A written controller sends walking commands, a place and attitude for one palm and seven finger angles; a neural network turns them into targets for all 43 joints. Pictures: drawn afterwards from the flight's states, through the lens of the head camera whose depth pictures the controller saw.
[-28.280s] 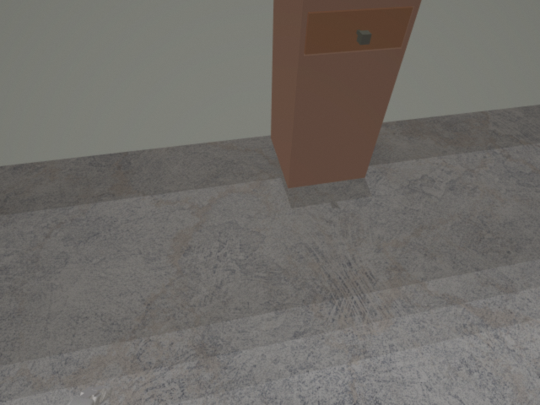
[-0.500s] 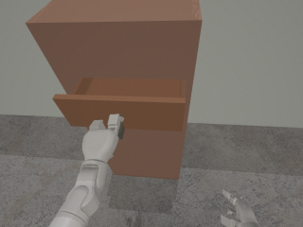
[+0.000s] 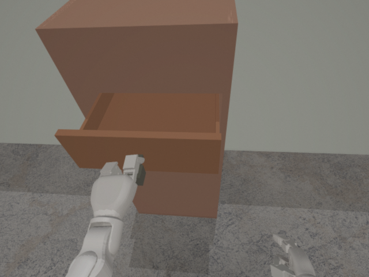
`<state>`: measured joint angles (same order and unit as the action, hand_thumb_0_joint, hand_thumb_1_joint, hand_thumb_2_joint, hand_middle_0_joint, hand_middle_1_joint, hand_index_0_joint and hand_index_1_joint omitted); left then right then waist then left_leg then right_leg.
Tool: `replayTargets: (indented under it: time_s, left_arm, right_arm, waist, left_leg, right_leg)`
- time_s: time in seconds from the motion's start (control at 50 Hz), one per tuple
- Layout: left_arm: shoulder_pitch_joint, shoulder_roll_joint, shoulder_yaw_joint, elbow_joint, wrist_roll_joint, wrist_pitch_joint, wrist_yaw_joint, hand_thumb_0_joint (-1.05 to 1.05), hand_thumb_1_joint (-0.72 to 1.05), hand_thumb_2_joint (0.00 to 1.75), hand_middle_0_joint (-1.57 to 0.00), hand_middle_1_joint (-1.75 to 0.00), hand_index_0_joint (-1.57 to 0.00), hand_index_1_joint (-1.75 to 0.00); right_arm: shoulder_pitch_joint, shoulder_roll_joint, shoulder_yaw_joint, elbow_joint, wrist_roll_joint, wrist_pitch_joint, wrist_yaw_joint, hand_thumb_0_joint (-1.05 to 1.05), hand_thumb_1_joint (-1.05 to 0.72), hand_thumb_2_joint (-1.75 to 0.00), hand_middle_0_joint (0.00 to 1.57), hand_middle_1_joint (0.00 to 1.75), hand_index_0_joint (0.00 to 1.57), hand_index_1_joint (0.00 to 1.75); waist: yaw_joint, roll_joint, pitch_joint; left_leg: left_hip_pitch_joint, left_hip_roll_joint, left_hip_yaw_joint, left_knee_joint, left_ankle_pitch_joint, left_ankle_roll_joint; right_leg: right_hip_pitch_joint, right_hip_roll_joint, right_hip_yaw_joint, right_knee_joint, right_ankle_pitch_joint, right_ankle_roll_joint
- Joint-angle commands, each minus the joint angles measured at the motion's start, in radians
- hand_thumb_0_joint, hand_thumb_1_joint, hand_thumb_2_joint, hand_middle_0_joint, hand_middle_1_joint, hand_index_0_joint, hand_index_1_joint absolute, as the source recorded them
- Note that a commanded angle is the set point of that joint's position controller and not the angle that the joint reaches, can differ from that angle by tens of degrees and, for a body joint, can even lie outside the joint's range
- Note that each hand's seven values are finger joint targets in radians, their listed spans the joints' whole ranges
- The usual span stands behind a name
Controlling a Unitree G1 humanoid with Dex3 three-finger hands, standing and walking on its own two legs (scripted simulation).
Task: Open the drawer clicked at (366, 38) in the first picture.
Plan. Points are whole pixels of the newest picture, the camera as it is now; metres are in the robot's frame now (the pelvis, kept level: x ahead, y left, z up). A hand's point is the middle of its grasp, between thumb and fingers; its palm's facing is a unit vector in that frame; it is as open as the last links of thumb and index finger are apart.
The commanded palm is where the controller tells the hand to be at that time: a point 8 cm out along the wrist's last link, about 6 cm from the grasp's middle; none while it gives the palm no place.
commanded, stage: pull the drawer open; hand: left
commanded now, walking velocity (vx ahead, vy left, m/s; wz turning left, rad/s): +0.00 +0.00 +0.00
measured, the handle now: (137, 168) +0.35 +0.16 +0.03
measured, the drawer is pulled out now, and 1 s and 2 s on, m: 0.15 0.24 0.30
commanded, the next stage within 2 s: none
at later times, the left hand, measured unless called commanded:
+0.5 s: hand (122, 214) +0.24 +0.17 +0.02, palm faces +0.07 -0.17 -0.98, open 8.4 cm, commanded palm +0.18 +0.18 +0.07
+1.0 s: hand (116, 240) +0.19 +0.16 +0.02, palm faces +0.08 -0.19 -0.98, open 8.4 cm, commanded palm +0.13 +0.18 +0.07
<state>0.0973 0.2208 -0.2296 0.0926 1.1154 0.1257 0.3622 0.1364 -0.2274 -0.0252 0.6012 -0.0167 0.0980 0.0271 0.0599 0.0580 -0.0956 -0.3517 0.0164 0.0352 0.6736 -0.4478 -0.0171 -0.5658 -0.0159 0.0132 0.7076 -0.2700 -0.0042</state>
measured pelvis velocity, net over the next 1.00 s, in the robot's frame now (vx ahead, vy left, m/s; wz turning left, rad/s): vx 0.01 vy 0.00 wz -0.03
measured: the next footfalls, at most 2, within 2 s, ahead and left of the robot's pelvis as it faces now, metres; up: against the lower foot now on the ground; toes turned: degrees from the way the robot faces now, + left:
none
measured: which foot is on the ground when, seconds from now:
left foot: down 0.00-1.00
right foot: down 0.00-1.00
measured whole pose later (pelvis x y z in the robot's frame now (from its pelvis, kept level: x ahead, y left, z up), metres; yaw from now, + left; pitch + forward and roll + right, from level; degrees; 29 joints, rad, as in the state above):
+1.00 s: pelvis +0.01 +0.00 -0.02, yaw -2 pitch +9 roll +1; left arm 0.60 0.24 -0.23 -0.31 1.13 0.05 0.46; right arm 0.11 -0.21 0.01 0.53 -0.02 0.07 0.09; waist 0.09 0.06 -0.12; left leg -0.43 0.03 0.05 0.81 -0.54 -0.02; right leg -0.66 0.00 0.03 0.84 -0.34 0.00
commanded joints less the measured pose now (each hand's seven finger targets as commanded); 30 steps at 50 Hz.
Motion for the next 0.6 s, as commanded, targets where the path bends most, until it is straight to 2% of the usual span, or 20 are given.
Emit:
replayTargets:
  time_s: [0.0, 0.02, 0.04, 0.1, 0.12, 0.14, 0.18, 0.2, 0.22, 0.28, 0.3, 0.32, 0.36, 0.4, 0.46, 0.48, 0.5, 0.54, 0.56, 0.58]
  left_arm:
    - [-0.047, 0.123, 0.054, -0.204, 0.013, -0.019, 0.045, 0.0, 0.9, 0.9, -0.4, -1.35, -0.4, -1.35]
    - [-0.017, 0.109, 0.048, -0.197, 0.015, -0.019, 0.048, 0.0, 0.9, 0.9, -0.4, -1.35, -0.4, -1.35]
    - [-0.027, 0.097, 0.029, -0.216, 0.013, -0.017, 0.045, 0.0, 0.9, 0.9, -0.4, -1.35, -0.4, -1.35]
    - [0.019, 0.123, 0.058, -0.212, 0.018, -0.02, 0.049, 0.0, 0.9, 0.9, -0.4, -1.35, -0.4, -1.35]
    - [0.024, 0.125, 0.063, -0.238, 0.014, -0.022, 0.049, 0.0, 0.9, 0.9, -0.4, -1.35, -0.4, -1.35]
    - [0.058, 0.092, 0.031, -0.23, 0.014, -0.021, 0.048, 0.0, 0.9, 0.9, -0.4, -1.35, -0.4, -1.35]
    - [0.067, 0.099, 0.035, -0.236, 0.009, -0.018, 0.043, 0.0, 0.9, 0.9, -0.4, -1.35, -0.4, -1.35]
    - [0.093, 0.132, 0.072, -0.227, 0.006, -0.021, 0.046, 0.0, 0.9, 0.9, -0.4, -1.35, -0.4, -1.35]
    - [0.085, 0.139, 0.075, -0.257, 0.009, -0.02, 0.046, 0.0, 0.9, 0.9, -0.4, -1.35, -0.4, -1.35]
    - [0.146, 0.127, 0.069, -0.273, 0.009, -0.023, 0.049, 0.0, 0.9, 0.9, -0.4, -1.35, -0.4, -1.35]
    - [0.156, 0.134, 0.072, -0.286, 0.01, -0.026, 0.051, 0.0, 0.9, 0.9, -0.4, -1.35, -0.4, -1.35]
    - [0.205, 0.137, 0.082, -0.304, 0.006, -0.029, 0.054, 0.0, 0.9, 0.9, -0.4, -1.35, -0.4, -1.35]
    - [0.259, 0.101, 0.046, -0.329, 0.002, -0.031, 0.052, 0.0, 0.9, 0.9, -0.4, -1.35, -0.4, -1.35]
    - [0.272, 0.144, 0.084, -0.367, -0.002, -0.03, 0.053, 0.0, 0.9, 0.9, -0.4, -1.35, -0.4, -1.35]
    - [0.355, 0.1, 0.046, -0.384, 0.004, -0.041, 0.061, 0.0, 0.9, 0.9, -0.4, -1.35, -0.4, -1.35]
    - [0.356, 0.104, 0.041, -0.423, 0.011, -0.045, 0.063, 0.0, 0.9, 0.9, -0.4, -1.35, -0.4, -1.35]
    - [0.384, 0.139, 0.077, -0.432, 0.012, -0.05, 0.071, 0.0, 0.9, 0.9, -0.4, -1.35, -0.4, -1.35]
    - [0.442, 0.11, 0.053, -0.441, 0.017, -0.06, 0.081, 0.0, 0.9, 0.9, -0.4, -1.35, -0.4, -1.35]
    - [0.442, 0.107, 0.048, -0.457, 0.009, -0.06, 0.078, 0.0, 0.9, 0.9, -0.4, -1.35, -0.4, -1.35]
    - [0.457, 0.097, 0.038, -0.463, 0.016, -0.065, 0.082, 0.0, 0.9, 0.9, -0.4, -1.35, -0.4, -1.35]
  right_arm:
    - [-0.145, -0.082, -0.031, -0.164, 0.003, -0.054, 0.0, 0.0, -0.9, -0.9, 0.2, 0.3, 0.2, 0.3]
    - [-0.147, -0.077, -0.029, -0.17, 0.0, -0.058, -0.001, 0.0, -0.9, -0.9, 0.2, 0.3, 0.2, 0.3]
    - [-0.145, -0.077, -0.026, -0.17, 0.0, -0.058, 0.002, 0.0, -0.9, -0.9, 0.2, 0.3, 0.2, 0.3]
    - [-0.151, -0.077, -0.025, -0.171, 0.001, -0.062, -0.002, 0.0, -0.9, -0.9, 0.2, 0.3, 0.2, 0.3]
    - [-0.152, -0.077, -0.024, -0.173, 0.003, -0.061, 0.0, 0.0, -0.9, -0.9, 0.2, 0.3, 0.2, 0.3]
    - [-0.154, -0.07, -0.021, -0.176, 0.001, -0.063, 0.002, 0.0, -0.9, -0.9, 0.2, 0.3, 0.2, 0.3]
    - [-0.155, -0.072, -0.021, -0.175, 0.003, -0.064, 0.002, 0.0, -0.9, -0.9, 0.2, 0.3, 0.2, 0.3]
    - [-0.157, -0.073, -0.019, -0.175, 0.007, -0.065, 0.0, 0.0, -0.9, -0.9, 0.2, 0.3, 0.2, 0.3]
    - [-0.158, -0.073, -0.014, -0.179, 0.004, -0.064, 0.001, 0.0, -0.9, -0.9, 0.2, 0.3, 0.2, 0.3]
    - [-0.158, -0.065, -0.013, -0.18, 0.006, -0.068, 0.003, 0.0, -0.9, -0.9, 0.2, 0.3, 0.2, 0.3]
    - [-0.162, -0.069, -0.014, -0.18, 0.005, -0.069, 0.003, 0.0, -0.9, -0.9, 0.2, 0.3, 0.2, 0.3]
    - [-0.156, -0.063, -0.011, -0.188, 0.005, -0.074, 0.007, 0.0, -0.9, -0.9, 0.2, 0.3, 0.2, 0.3]
    - [-0.158, -0.061, -0.01, -0.191, 0.006, -0.074, 0.014, 0.0, -0.9, -0.9, 0.2, 0.3, 0.2, 0.3]
    - [-0.158, -0.066, -0.015, -0.191, 0.01, -0.071, 0.02, 0.0, -0.9, -0.9, 0.2, 0.3, 0.2, 0.3]
    - [-0.153, -0.058, -0.009, -0.197, 0.007, -0.077, 0.031, 0.0, -0.9, -0.9, 0.2, 0.3, 0.2, 0.3]
    - [-0.15, -0.06, -0.009, -0.204, 0.003, -0.078, 0.036, 0.0, -0.9, -0.9, 0.2, 0.3, 0.2, 0.3]
    - [-0.153, -0.062, -0.011, -0.204, 0.004, -0.082, 0.034, 0.0, -0.9, -0.9, 0.2, 0.3, 0.2, 0.3]
    - [-0.149, -0.055, -0.005, -0.21, -0.001, -0.084, 0.043, 0.0, -0.9, -0.9, 0.2, 0.3, 0.2, 0.3]
    - [-0.147, -0.058, -0.01, -0.207, 0.005, -0.078, 0.049, 0.0, -0.9, -0.9, 0.2, 0.3, 0.2, 0.3]
    - [-0.149, -0.059, -0.011, -0.211, 0.001, -0.083, 0.049, 0.0, -0.9, -0.9, 0.2, 0.3, 0.2, 0.3]
  waist:
    - [0.035, -0.102, -0.199]
    - [0.041, -0.107, -0.19]
    - [0.032, -0.113, -0.193]
    - [0.045, -0.133, -0.185]
    - [0.043, -0.112, -0.197]
    - [0.046, -0.118, -0.182]
    - [0.044, -0.118, -0.16]
    - [0.05, -0.135, -0.163]
    - [0.05, -0.119, -0.185]
    - [0.052, -0.117, -0.177]
    - [0.055, -0.093, -0.185]
    - [0.061, -0.107, -0.186]
    - [0.056, -0.109, -0.177]
    - [0.053, -0.109, -0.182]
    - [0.053, -0.091, -0.172]
    - [0.053, -0.105, -0.198]
    - [0.058, -0.095, -0.202]
    - [0.06, -0.104, -0.201]
    - [0.049, -0.107, -0.195]
    - [0.056, -0.095, -0.186]
  left_leg:
    - [-0.104, -0.049, 0.011, -0.088, 0.326, 0.02]
    - [-0.113, -0.051, 0.013, -0.088, 0.313, 0.022]
    - [-0.11, -0.05, 0.008, -0.089, 0.304, 0.023]
    - [-0.116, -0.051, 0.011, -0.085, 0.305, 0.023]
    - [-0.114, -0.051, 0.011, -0.087, 0.305, 0.022]
    - [-0.116, -0.054, 0.013, -0.082, 0.309, 0.023]
    - [-0.116, -0.053, 0.012, -0.082, 0.307, 0.024]
    - [-0.121, -0.051, 0.013, -0.085, 0.303, 0.021]
    - [-0.122, -0.052, 0.014, -0.085, 0.297, 0.023]
    - [-0.12, -0.053, 0.014, -0.079, 0.316, 0.02]
    - [-0.108, -0.053, 0.013, -0.077, 0.328, 0.017]
    - [-0.113, -0.051, 0.013, -0.073, 0.341, 0.018]
    - [-0.11, -0.051, 0.013, -0.064, 0.364, 0.017]
    - [-0.104, -0.044, 0.011, -0.059, 0.383, 0.016]
    - [-0.104, -0.043, 0.008, -0.041, 0.43, 0.014]
    - [-0.101, -0.04, 0.003, -0.031, 0.442, 0.016]
    - [-0.101, -0.04, 0.007, -0.022, 0.45, 0.013]
    - [-0.114, -0.04, 0.004, -0.013, 0.46, 0.012]
    - [-0.109, -0.034, 0.0, -0.011, 0.46, 0.012]
    - [-0.112, -0.037, 0.0, -0.005, 0.464, 0.012]
  right_leg:
    - [0.341, 0.033, -0.007, -0.066, 0.222, -0.046]
    - [0.339, 0.032, -0.008, -0.065, 0.215, -0.044]
    - [0.333, 0.03, -0.009, -0.068, 0.201, -0.043]
    - [0.339, 0.034, -0.001, -0.067, 0.208, -0.042]
    - [0.345, 0.031, 0.003, -0.065, 0.211, -0.044]
    - [0.338, 0.033, -0.002, -0.061, 0.216, -0.044]
    - [0.332, 0.034, -0.001, -0.065, 0.22, -0.043]
    - [0.344, 0.035, 0.005, -0.068, 0.22, -0.042]
    - [0.355, 0.029, 0.01, -0.065, 0.217, -0.04]
    - [0.351, 0.036, 0.01, -0.054, 0.243, -0.041]
    - [0.354, 0.037, 0.015, -0.055, 0.261, -0.043]
    - [0.362, 0.034, 0.015, -0.046, 0.279, -0.043]
    - [0.348, 0.038, 0.01, -0.037, 0.301, -0.041]
    - [0.348, 0.039, 0.012, -0.034, 0.314, -0.043]
    - [0.325, 0.044, 0.015, -0.011, 0.359, -0.043]
    - [0.328, 0.041, 0.015, -0.004, 0.368, -0.041]
    - [0.332, 0.041, 0.026, 0.0, 0.396, -0.043]
    - [0.322, 0.043, 0.027, 0.018, 0.401, -0.042]
    - [0.308, 0.043, 0.02, 0.016, 0.387, -0.043]
    - [0.294, 0.046, 0.023, 0.023, 0.383, -0.043]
